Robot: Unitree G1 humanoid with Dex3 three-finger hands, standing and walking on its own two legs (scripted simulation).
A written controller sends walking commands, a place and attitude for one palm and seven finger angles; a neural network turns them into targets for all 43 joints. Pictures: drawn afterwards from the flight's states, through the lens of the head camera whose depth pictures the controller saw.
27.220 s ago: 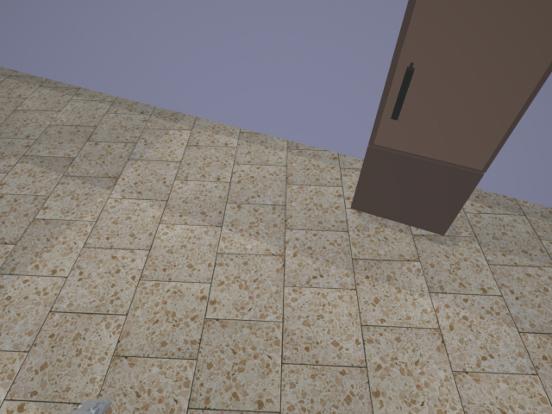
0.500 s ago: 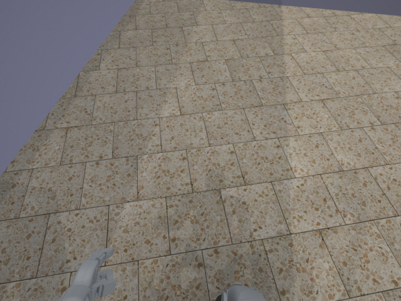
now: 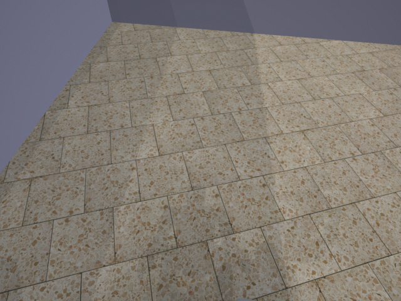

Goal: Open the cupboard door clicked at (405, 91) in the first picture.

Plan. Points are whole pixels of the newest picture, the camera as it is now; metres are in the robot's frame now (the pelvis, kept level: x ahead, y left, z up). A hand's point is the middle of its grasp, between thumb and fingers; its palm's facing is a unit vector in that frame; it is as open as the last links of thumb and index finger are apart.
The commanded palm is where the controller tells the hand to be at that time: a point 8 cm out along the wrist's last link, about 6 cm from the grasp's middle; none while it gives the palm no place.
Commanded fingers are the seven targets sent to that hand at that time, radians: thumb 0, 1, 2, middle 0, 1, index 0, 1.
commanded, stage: walk to a spot facing it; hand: left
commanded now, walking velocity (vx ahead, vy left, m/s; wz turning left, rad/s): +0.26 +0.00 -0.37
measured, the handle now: out of the picture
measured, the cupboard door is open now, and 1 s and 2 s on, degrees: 36 36 36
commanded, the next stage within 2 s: turn to face it in 0.04 s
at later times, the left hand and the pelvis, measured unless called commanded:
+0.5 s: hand (143, 259) +0.24 +0.16 -0.19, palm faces +0.11 -0.97 -0.19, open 7.3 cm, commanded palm none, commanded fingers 0.00 0.90 0.90 -0.20 -0.30 -0.20 -0.30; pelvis +0.19 -0.04 -0.01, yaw +6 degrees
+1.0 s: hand (150, 285) +0.18 +0.13 -0.18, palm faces +0.43 -0.86 -0.25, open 7.4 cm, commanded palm none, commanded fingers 0.00 0.90 0.90 -0.20 -0.30 -0.20 -0.30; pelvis +0.24 -0.07 -0.01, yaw +26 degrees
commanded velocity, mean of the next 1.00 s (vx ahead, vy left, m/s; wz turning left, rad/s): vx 0.02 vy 0.00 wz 0.50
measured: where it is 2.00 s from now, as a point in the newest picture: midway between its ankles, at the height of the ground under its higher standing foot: (229, 289)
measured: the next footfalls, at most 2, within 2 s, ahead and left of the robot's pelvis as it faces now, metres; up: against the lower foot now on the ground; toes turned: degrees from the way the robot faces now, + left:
right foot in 0.12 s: +0.16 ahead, -0.15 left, +0.00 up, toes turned -8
left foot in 0.38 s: +0.25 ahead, +0.09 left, +0.00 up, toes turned +10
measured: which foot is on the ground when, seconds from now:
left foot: down 0.00-0.12, up 0.14-0.36, down 0.38-0.64, up 0.66-0.98, down 1.00-1.00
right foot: up 0.00-0.10, down 0.12-0.38, up 0.40-0.62, down 0.64-0.98, up 1.00-1.00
